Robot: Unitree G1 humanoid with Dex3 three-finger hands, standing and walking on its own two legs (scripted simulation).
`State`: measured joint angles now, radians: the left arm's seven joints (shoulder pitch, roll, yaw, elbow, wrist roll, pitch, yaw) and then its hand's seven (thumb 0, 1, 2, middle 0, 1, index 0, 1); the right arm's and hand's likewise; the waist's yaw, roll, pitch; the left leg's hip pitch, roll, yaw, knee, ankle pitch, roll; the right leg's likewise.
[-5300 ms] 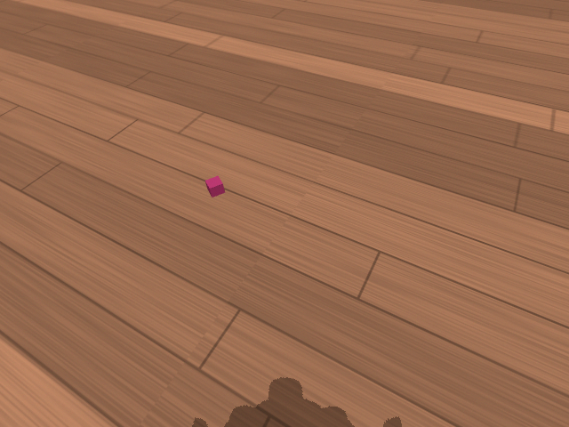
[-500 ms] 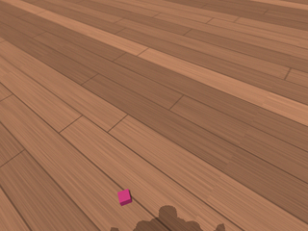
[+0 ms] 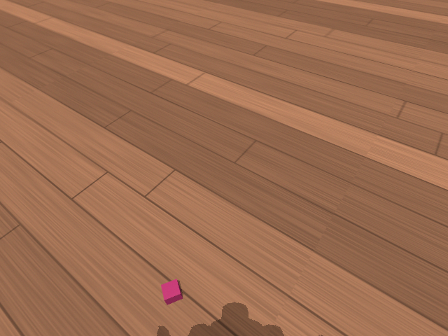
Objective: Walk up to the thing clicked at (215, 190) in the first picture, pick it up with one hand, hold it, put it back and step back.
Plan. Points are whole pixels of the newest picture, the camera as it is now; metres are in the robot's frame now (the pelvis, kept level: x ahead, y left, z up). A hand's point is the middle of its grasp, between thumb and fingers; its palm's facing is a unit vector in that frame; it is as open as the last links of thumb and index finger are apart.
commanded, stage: walk up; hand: left
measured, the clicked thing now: (172, 291) +0.44 +0.29 -0.75
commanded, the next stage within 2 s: none
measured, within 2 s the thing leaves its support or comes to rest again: neither
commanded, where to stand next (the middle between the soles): +0.03 +0.02 m, yaw -1 degrees
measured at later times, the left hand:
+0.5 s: hand out of the picture +0.07 +0.28 -0.16, palm faces +0.00 -0.93 -0.38, open 7.4 cm
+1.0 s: hand out of the picture +0.03 +0.31 -0.17, palm faces -0.09 -0.94 -0.32, open 7.4 cm
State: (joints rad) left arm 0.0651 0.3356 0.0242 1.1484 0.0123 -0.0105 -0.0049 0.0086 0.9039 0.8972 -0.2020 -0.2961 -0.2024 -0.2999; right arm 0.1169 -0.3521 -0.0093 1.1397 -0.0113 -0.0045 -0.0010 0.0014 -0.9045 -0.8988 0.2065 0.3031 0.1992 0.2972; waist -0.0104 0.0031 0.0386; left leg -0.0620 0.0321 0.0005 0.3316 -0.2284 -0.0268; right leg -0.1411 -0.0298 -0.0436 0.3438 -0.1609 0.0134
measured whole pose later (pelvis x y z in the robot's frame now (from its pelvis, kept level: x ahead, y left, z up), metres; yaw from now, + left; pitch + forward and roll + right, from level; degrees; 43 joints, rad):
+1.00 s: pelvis -0.04 +0.04 +0.00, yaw -2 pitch -3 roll +0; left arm 0.20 0.45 0.08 1.02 0.03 0.06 -0.06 0.01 0.91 0.90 -0.20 -0.30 -0.20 -0.30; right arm 0.35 -0.36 -0.08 0.96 -0.04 -0.07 -0.01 0.00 -0.90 -0.90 0.21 0.30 0.20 0.30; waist -0.04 -0.09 0.08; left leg -0.01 0.02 0.05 0.34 -0.28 0.01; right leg -0.39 0.00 0.13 0.80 -0.31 0.01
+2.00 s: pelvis -0.06 +0.02 -0.01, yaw +0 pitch -3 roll +0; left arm 0.35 0.43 0.06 1.01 0.03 0.02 -0.04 0.01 0.90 0.90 -0.20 -0.30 -0.20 -0.30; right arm 0.29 -0.38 -0.06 0.85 -0.03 -0.05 0.03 0.00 -0.90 -0.90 0.21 0.30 0.20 0.30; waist 0.00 -0.04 0.05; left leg -0.14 0.04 0.03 0.50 -0.32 0.03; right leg -0.36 0.01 0.04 0.85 -0.43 0.01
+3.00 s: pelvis -0.02 +0.02 -0.01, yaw +0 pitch -3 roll +0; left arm 0.34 0.45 0.06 0.97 0.01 -0.02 -0.03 0.01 0.90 0.90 -0.20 -0.30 -0.20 -0.30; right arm 0.38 -0.43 -0.08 0.86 -0.04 -0.02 0.03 0.00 -0.90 -0.90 0.21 0.30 0.20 0.30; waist -0.03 -0.04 0.06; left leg -0.09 0.00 0.03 0.46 -0.32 0.02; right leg -0.42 -0.03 0.03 0.71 -0.29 0.02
